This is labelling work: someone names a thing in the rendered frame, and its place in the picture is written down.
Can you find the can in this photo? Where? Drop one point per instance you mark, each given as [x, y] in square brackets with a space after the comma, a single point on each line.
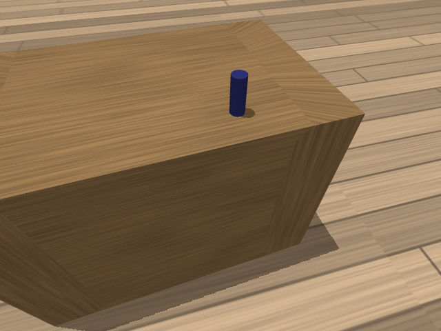
[238, 92]

